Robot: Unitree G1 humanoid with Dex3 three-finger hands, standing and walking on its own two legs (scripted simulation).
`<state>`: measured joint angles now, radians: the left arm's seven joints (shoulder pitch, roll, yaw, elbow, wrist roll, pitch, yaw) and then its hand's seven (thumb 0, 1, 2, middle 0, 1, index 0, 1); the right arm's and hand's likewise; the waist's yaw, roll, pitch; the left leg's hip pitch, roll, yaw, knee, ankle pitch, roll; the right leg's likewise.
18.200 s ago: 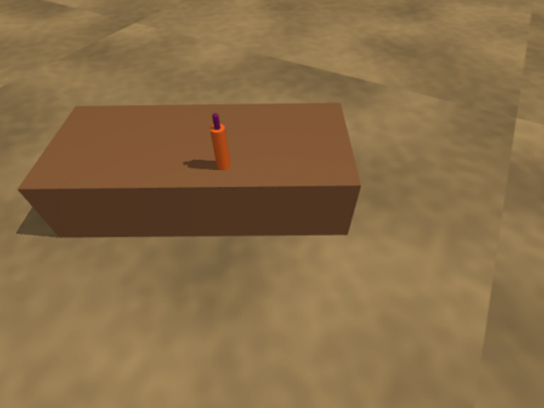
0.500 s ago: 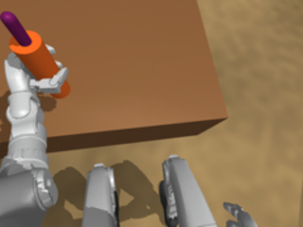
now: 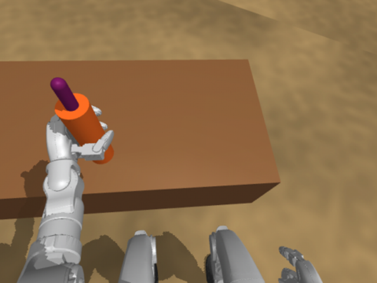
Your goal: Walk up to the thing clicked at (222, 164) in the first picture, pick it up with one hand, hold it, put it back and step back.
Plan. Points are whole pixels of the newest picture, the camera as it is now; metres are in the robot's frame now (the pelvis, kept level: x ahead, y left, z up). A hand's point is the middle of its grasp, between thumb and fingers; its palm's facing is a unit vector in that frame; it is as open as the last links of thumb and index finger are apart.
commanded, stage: lift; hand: left
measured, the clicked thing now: (84, 126) +0.42 +0.19 +0.05
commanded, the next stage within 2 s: hold in 1.00 s
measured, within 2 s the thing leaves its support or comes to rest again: neither
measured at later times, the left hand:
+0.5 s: hand (82, 135) +0.38 +0.18 +0.09, palm faces +0.14 -0.99 -0.03, open 7.9 cm
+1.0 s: hand (80, 127) +0.38 +0.17 +0.12, palm faces +0.15 -0.99 -0.01, open 7.9 cm
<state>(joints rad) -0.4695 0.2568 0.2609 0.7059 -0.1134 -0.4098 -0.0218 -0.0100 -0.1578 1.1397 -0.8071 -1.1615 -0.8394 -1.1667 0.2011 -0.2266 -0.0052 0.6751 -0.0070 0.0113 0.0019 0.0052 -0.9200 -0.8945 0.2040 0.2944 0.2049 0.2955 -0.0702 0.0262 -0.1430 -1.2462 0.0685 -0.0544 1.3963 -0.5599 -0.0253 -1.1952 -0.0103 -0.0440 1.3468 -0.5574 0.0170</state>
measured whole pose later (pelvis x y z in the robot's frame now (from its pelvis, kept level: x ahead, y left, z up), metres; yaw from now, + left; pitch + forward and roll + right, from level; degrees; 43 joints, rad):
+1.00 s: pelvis +0.03 +0.00 +0.09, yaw +1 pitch +10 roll -2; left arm -0.19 0.18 0.14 0.51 -0.15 -0.38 0.00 -0.01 -0.21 1.20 -0.81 -1.19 -0.84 -1.19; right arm 0.23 -0.22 0.00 0.64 0.00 0.02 -0.02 0.01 -0.92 -0.89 0.20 0.29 0.20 0.30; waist -0.03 0.01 -0.06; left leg -0.69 0.06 -0.02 0.96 -0.45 -0.03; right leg -0.65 -0.02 -0.04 0.92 -0.45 0.02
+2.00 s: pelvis +0.03 +0.00 +0.11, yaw +1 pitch +6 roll -1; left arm -0.14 0.17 0.13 0.48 -0.16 -0.37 -0.03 -0.01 -0.20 1.21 -0.81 -1.20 -0.84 -1.20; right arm 0.22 -0.21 0.00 0.65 0.01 0.00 -0.02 0.01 -0.92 -0.90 0.20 0.29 0.20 0.30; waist -0.02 0.01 -0.02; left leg -0.54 0.05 -0.01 0.83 -0.39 -0.03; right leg -0.51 -0.02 -0.03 0.80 -0.40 0.02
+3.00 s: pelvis +0.03 +0.00 +0.11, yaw +1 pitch +5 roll -1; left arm -0.15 0.18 0.13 0.50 -0.16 -0.38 -0.03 -0.01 -0.20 1.21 -0.80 -1.20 -0.83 -1.21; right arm 0.23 -0.21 0.00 0.66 0.01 -0.01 -0.02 0.01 -0.93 -0.90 0.20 0.29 0.20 0.30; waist -0.02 0.01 -0.02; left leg -0.53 0.05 -0.01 0.82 -0.38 -0.02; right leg -0.50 -0.02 -0.03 0.79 -0.39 0.02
